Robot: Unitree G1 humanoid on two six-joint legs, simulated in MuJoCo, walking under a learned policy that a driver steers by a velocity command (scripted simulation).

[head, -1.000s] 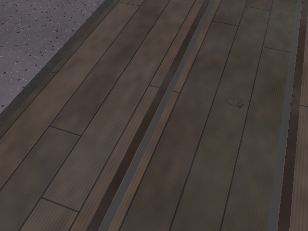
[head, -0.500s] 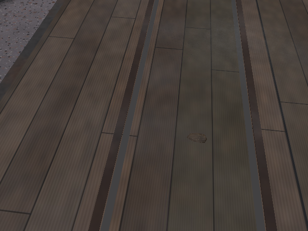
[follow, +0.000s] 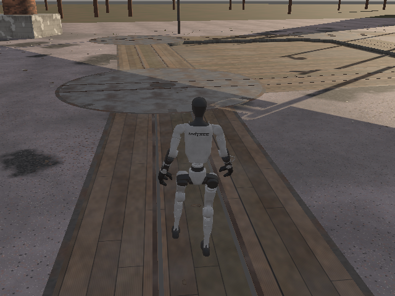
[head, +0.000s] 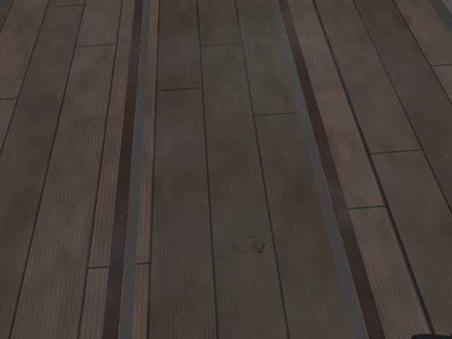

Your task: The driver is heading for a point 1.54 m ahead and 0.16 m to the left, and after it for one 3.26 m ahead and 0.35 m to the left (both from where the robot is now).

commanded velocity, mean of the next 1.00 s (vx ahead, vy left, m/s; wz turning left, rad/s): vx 0.28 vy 0.00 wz -0.07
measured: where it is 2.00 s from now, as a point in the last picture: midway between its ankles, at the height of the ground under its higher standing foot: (248, 208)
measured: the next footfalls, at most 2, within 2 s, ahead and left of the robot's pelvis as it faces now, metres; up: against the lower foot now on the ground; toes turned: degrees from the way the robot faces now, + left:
left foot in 0.16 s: +0.26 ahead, +0.13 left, +0.00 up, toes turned -3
right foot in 0.46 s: +0.16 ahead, -0.10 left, +0.00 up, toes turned -2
